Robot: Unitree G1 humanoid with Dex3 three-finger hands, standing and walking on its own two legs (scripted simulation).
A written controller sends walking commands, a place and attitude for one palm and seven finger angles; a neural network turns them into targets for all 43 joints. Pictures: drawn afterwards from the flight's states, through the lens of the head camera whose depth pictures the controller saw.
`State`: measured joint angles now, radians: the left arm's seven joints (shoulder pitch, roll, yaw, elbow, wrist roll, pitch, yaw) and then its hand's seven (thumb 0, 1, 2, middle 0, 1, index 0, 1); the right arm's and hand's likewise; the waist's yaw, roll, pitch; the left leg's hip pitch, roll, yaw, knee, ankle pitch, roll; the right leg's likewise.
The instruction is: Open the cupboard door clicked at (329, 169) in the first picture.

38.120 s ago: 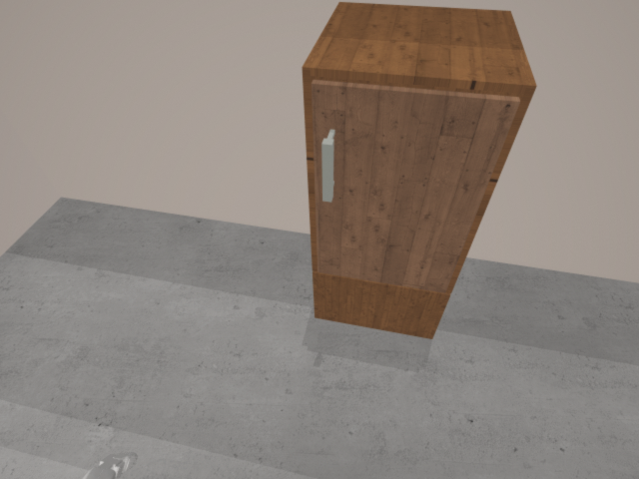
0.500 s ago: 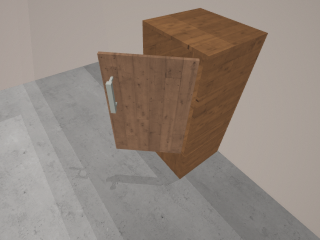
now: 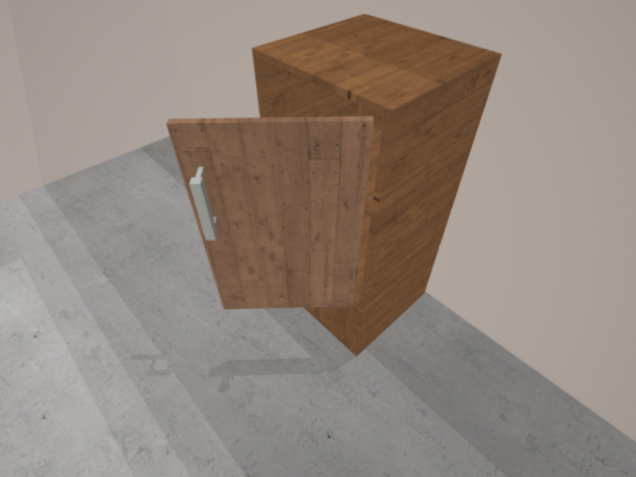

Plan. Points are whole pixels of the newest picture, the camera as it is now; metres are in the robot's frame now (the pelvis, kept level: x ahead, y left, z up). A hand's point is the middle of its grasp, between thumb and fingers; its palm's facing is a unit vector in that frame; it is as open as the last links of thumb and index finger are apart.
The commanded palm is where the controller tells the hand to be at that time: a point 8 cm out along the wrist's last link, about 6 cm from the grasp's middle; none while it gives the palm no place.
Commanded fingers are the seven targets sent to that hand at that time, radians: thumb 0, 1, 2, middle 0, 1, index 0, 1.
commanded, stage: shuffle to correct the standing spot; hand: left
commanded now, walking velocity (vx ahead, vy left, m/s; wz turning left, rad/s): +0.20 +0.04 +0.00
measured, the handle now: (206, 204) +0.64 +0.25 -0.04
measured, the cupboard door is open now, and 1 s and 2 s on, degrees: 48 48 48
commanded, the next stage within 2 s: come to a stop and stand still in 0.32 s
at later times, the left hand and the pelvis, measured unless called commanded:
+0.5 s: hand out of the picture +0.06 +0.23 -0.19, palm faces +0.09 -0.99 -0.15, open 7.4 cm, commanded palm none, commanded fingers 0.00 0.90 0.90 -0.20 -0.30 -0.20 -0.30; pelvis +0.09 +0.06 -0.01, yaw +1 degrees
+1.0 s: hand out of the picture +0.17 +0.21 -0.16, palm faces +0.10 -0.97 -0.22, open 7.3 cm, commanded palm none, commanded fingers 0.00 0.90 0.90 -0.20 -0.30 -0.20 -0.30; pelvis +0.09 +0.03 +0.00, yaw +3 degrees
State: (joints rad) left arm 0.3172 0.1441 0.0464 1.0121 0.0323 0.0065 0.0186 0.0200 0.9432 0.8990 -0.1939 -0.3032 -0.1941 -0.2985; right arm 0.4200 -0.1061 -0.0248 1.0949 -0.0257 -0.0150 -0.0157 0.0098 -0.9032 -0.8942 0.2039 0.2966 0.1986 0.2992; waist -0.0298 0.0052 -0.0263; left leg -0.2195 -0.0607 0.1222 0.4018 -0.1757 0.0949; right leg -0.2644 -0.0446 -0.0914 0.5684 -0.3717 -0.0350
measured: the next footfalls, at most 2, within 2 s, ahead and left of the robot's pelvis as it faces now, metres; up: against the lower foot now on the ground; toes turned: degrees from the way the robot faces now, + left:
right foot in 0.02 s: +0.06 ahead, -0.11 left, +0.00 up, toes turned -6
left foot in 0.36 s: +0.18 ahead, +0.17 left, +0.00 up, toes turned +9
